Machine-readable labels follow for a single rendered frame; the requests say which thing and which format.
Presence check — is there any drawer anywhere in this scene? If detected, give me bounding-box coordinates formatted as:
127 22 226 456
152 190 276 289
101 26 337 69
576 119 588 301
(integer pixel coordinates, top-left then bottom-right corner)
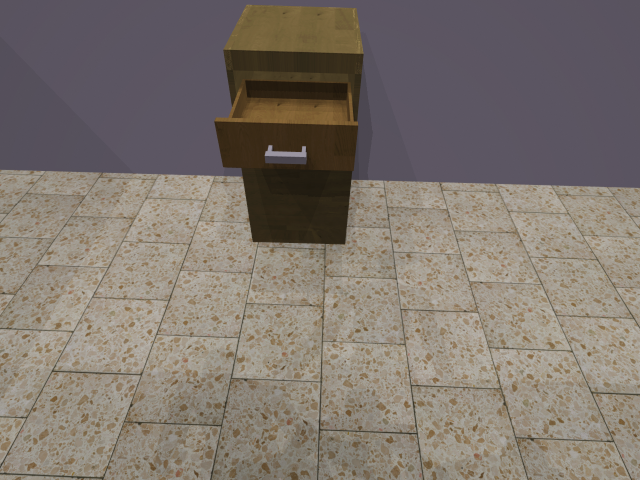
214 79 358 171

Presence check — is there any handle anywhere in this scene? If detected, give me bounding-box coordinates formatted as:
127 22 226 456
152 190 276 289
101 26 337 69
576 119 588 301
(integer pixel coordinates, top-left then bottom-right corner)
265 145 307 164

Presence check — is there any cabinet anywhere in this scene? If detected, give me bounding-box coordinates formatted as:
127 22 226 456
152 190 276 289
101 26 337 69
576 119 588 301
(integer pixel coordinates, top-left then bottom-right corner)
223 5 364 244

